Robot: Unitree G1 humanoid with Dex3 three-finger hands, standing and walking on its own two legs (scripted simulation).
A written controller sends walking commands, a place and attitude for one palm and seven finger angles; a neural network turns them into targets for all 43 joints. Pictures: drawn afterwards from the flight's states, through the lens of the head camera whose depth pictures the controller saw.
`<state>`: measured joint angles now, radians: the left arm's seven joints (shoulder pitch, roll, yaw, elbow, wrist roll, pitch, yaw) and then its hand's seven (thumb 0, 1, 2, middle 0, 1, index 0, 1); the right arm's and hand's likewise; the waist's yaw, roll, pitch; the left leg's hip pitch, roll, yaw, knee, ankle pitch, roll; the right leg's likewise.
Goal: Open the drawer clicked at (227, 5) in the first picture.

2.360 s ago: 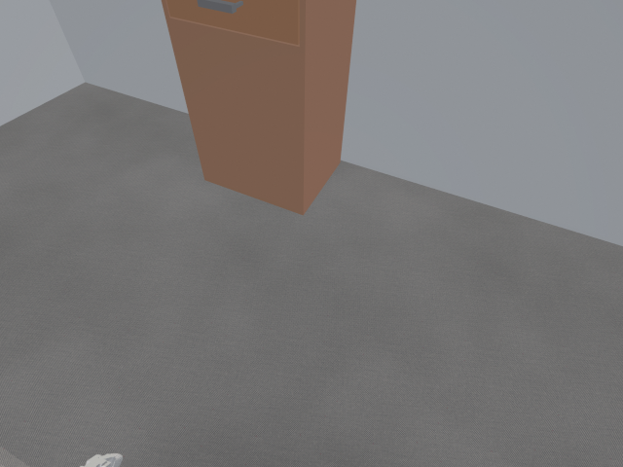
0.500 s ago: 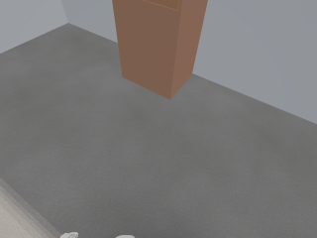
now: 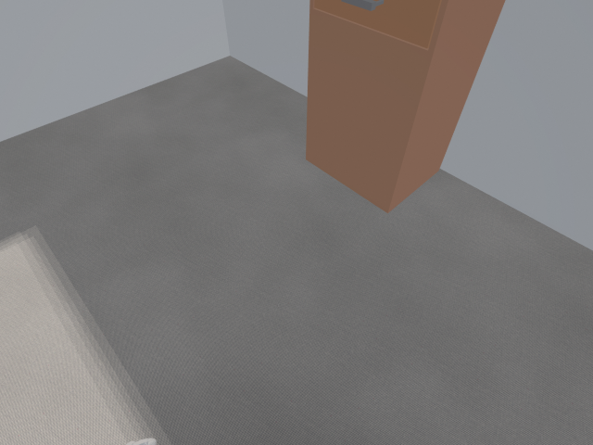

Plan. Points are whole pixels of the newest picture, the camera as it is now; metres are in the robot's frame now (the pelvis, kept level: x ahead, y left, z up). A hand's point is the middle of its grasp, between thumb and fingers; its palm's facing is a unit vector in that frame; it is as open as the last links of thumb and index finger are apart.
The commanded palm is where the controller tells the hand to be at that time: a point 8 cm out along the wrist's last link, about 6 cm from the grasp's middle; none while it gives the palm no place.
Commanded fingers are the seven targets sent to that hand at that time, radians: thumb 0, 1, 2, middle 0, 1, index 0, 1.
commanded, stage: walk to a spot facing it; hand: left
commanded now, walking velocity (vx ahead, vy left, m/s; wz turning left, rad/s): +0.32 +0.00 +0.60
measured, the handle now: out of the picture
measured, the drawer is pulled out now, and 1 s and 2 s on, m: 0.00 0.00 0.00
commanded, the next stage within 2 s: turn to face it in 1.48 s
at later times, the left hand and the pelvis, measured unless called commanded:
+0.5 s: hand out of the picture -0.03 +0.15 -0.17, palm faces +0.40 -0.89 -0.20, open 7.4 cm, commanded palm none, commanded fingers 0.00 0.90 0.90 -0.20 -0.30 -0.20 -0.30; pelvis +0.16 +0.04 -0.02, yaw +19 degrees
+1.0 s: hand (142, 279) +0.46 +0.32 -0.16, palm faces +0.35 -0.91 -0.21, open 7.4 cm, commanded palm none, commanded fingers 0.00 0.90 0.90 -0.20 -0.30 -0.20 -0.30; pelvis +0.39 +0.10 -0.02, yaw +24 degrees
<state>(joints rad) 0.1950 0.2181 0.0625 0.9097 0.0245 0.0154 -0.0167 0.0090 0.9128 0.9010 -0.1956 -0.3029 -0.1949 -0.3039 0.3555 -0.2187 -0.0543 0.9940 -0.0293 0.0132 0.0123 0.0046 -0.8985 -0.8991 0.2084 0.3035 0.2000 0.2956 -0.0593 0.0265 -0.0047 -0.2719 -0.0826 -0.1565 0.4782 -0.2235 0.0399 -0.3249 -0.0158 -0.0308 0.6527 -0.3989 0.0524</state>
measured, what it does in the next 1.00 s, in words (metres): walks ahead, turning left: right foot, then left foot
